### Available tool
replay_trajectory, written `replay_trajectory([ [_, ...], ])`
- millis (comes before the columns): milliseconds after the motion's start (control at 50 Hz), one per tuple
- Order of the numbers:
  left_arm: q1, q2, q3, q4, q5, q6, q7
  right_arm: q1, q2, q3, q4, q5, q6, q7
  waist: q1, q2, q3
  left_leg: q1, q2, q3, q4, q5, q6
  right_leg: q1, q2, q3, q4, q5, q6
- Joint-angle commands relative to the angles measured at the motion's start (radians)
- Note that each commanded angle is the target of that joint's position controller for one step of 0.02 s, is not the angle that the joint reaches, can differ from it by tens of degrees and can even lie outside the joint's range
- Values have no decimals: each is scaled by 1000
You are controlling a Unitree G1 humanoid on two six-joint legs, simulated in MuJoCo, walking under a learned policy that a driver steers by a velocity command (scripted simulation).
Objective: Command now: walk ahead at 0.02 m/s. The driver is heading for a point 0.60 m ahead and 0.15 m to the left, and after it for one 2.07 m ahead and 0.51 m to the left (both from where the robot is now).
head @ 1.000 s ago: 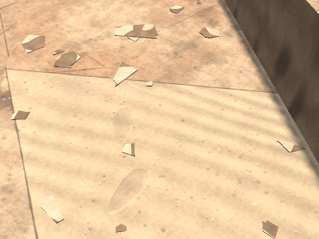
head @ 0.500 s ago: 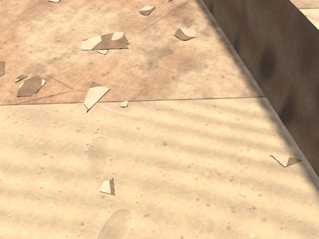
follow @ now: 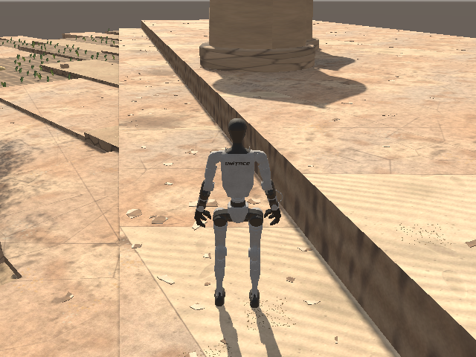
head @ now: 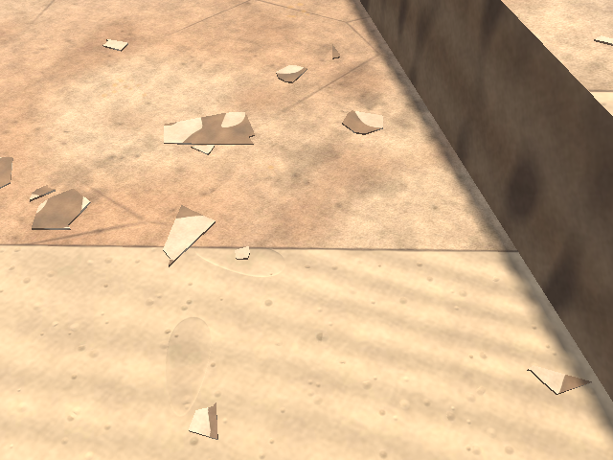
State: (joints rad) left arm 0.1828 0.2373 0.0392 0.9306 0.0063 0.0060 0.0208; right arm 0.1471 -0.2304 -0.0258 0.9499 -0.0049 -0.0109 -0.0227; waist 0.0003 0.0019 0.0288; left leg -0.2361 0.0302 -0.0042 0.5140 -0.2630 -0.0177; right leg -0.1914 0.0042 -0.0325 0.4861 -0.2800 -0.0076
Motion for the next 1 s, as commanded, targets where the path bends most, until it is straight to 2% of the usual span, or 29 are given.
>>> replay_trajectory([
  [20, 0, 98, 22, -18, -3, -5, 6, -6, -127, -27, -21, 2, -4, -5, -3, 4, -72, 60, 41, -38, -58, 317, 38, 26, -44, 40, -53, 271, -18],
  [60, 27, 98, 25, 12, -9, 1, 8, 14, -123, -29, 6, 9, 3, -5, 0, -2, -74, 50, 8, -7, -52, 79, 48, 22, -20, 17, -52, 44, -28],
  [100, 28, 115, 31, 19, -18, 1, 9, 10, -127, -34, 9, 17, 4, -6, 3, -23, 8, -40, -8, -4, -39, -251, 73, -52, -33, 48, -68, -272, -65],
  [140, 54, 125, 33, 25, -28, -20, 11, -5, -112, -31, 0, 23, -17, -6, 16, -48, 93, -142, -9, -11, -7, -341, 86, -75, -86, 134, -113, -410, -108],
  [200, 139, 194, 53, 59, -36, -60, 3, -44, -75, -25, -24, 27, -69, 15, 34, -171, 112, -281, -31, 51, 180, -165, 85, 46, -276, 413, -223, -387, -218],
  [220, 142, 195, 54, 62, -36, -70, 0, -57, -78, -26, -30, 28, -81, 22, 30, -171, 114, -287, -20, 40, 183, -149, 97, 52, -312, 456, -222, -295, -238],
  [260, 78, 181, 51, 45, -38, -77, -8, 24, -82, -31, 0, 30, -93, 36, -26, -148, 74, -146, -17, 42, 79, -120, 121, 13, -287, 371, -159, -98, -206],
  [280, 1, 171, 47, 19, -39, -75, -11, 135, -101, -42, 48, 32, -92, 37, -82, -112, 46, 44, -18, 22, -10, -64, 136, -99, -225, 269, -91, -21, -160],
  [300, -88, 132, 35, -29, -38, -83, -13, 256, -185, -70, 92, 35, -94, 36, -129, 50, 25, 211, 78, -166, -118, -22, 185, -246, -83, 84, 144, 116, -76],
  [320, -104, 101, 29, -57, -25, -103, -11, 380, -281, -100, 124, 35, -92, 39, -162, 284, -24, 453, 254, -501, -234, 95, 282, -487, 36, -33, 476, 19, 1],
  [340, -103, 118, 33, -54, -27, -114, -14, 378, -194, -69, 119, 17, -96, 42, -143, 224, -29, 514, 332, -603, -248, 235, 314, -633, 27, 66, 655, -272, -6],
  [360, -75, 114, 35, -42, -47, -118, -23, 330, -143, -52, 105, 8, -101, 42, -100, 138, -5, 502, 326, -514, -216, 300, 294, -681, -24, 111, 747, -246, -31],
  [380, -62, 101, 31, -32, -56, -116, -29, 293, -129, -45, 89, 8, -104, 44, -76, 96, 3, 485, 300, -421, -220, 333, 271, -705, -60, 101, 757, -173, -48],
  [400, -76, 100, 34, -32, -53, -114, -32, 267, -117, -37, 83, 15, -101, 44, -62, 62, 35, 450, 280, -340, -244, 364, 245, -716, -92, 85, 708, -101, -54],
  [440, -96, 82, 36, -38, -39, -106, -39, 258, -93, -24, 80, 10, -88, 38, -48, 90, 44, 361, 222, -226, -295, 398, 204, -625, -116, 48, 588, -3, -41],
  [540, -272, 21, 8, -100, -29, -91, -49, 259, -162, -33, 69, 5, -77, 6, -67, 94, 91, 154, 156, -79, -399, 340, 191, -412, -51, -33, 189, 224, 5],
  [580, -311, 44, 9, -118, -34, -87, -53, 297, -175, -41, 87, 15, -81, 3, -70, 112, 103, 161, 183, -76, -427, 310, 194, -364, -41, -29, 119, 275, -6],
  [640, -309, 89, 21, -131, -37, -90, -61, 289, -171, -50, 96, 26, -77, 2, -30, 105, 97, 261, 229, -61, -380, 421, 171, -339, -43, 2, 54, 272, -54],
  [680, -198, 136, 47, -106, -32, -93, -58, 267, -183, -58, 89, 23, -65, 2, 42, 117, 6, 290, 226, -39, -221, 737, 146, -162, 1, -21, 58, 223, -89],
  [700, -38, 169, 71, -57, -35, -90, -51, 255, -168, -52, 82, 18, -56, 3, 121, 108, -82, 239, 184, -19, -41, 816, 124, 39, 25, -33, 53, 208, -112],
  [720, 147, 222, 91, -14, -28, -87, -40, 246, -144, -40, 60, 6, -52, 5, 192, 55, -201, 35, 135, -5, 233, 614, 94, 336, -99, 104, 72, 155, -155],
  [740, 243, 301, 104, 10, -8, -86, -40, 383, 5, -2, 47, 13, -64, 12, 121, -215, -379, -308, -50, 13, 640, -33, 30, 639, -378, 588, -62, -146, -302],
  [760, 210, 218, 77, 7, -15, -90, -44, 330, -60, -17, 55, 35, -86, 17, 140, -211, -374, -397, -56, -135, 806, -292, 49, 564, -404, 784, -227, -297, -295],
  [780, 103, 176, 61, -5, -21, -98, -43, 241, -132, -41, 16, 64, -98, 18, 112, -180, -195, -484, -3, -128, 859, -233, 69, 409, -385, 640, -256, -312, -243],
  [820, -44, 107, 40, -20, -9, -117, -48, 178, -129, -53, 1, 49, -93, 1, 39, -79, -55, -408, 90, -96, 774, -75, 85, 115, -319, 384, -307, -105, -185],
  [840, -79, 78, 32, -15, 3, -125, -51, 212, -108, -59, 12, 42, -76, -3, -2, -98, -43, -336, 120, -107, 729, -34, 88, 34, -281, 282, -331, -38, -160],
  [880, -82, 70, 32, 4, 5, -129, -50, 240, -62, -59, 16, 43, -45, -3, -28, -103, -23, -285, 134, -103, 689, -21, 87, -49, -260, 177, -374, 14, -159],
  [940, -51, 113, 42, 25, 11, -132, -29, 156, -78, -71, -28, 36, -25, -8, -31, -68, 28, -396, 137, -118, 613, 87, 65, -52, -265, 88, -417, 70, -177],
  [1000, -4, 132, 44, 34, 16, -128, -10, 85, -81, -76, -55, 29, -34, 6, -15, -39, 38, -481, 122, -125, 479, 245, 48, 21, -262, 10, -416, 159, -173],
])
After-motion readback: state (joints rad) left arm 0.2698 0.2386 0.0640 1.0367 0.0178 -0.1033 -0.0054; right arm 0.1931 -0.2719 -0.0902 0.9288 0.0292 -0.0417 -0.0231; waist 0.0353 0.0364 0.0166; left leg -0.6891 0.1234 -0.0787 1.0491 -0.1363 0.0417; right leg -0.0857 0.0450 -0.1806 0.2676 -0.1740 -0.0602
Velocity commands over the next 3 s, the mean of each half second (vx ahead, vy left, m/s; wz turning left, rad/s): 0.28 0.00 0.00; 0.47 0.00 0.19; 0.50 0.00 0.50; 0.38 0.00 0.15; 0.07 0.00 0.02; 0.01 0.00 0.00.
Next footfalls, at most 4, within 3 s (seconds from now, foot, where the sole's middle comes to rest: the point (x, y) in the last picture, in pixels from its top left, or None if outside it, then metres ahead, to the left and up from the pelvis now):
0.72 right None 0.42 -0.12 -0.77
1.28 left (243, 387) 0.68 0.17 -0.77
1.80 right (275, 259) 1.06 0.11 -0.77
2.20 left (188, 286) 0.97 0.34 -0.77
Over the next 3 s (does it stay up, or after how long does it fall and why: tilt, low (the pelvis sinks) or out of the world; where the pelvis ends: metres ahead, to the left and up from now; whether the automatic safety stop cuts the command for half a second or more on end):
stays up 0.99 0.20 0.00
